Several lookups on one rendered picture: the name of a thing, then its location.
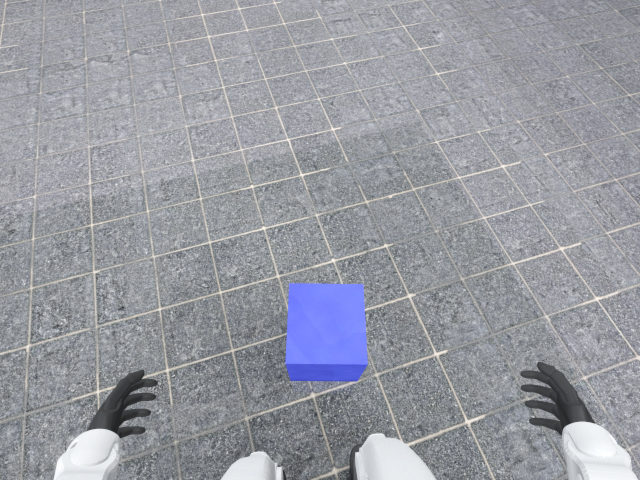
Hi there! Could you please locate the robot left hand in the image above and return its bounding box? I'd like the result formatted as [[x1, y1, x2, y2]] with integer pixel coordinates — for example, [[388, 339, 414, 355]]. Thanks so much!
[[87, 370, 158, 438]]

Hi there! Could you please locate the carton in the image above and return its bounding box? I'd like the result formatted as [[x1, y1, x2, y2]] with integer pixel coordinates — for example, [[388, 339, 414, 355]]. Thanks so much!
[[285, 283, 368, 381]]

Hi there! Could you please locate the robot right hand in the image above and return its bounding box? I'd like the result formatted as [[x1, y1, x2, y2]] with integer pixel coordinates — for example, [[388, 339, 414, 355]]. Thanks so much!
[[520, 362, 595, 436]]

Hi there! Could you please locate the right robot forearm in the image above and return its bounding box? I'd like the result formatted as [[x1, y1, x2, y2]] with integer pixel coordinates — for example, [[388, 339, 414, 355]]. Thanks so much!
[[562, 422, 638, 480]]

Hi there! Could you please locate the right robot thigh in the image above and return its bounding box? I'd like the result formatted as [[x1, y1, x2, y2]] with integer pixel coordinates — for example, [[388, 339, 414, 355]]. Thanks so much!
[[355, 438, 436, 480]]

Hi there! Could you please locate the left robot forearm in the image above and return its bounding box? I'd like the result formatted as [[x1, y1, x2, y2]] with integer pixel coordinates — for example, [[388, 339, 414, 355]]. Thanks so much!
[[54, 429, 120, 480]]

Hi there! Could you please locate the robot right shin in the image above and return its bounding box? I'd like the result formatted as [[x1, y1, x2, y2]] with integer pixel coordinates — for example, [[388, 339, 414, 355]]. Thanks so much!
[[362, 433, 386, 447]]

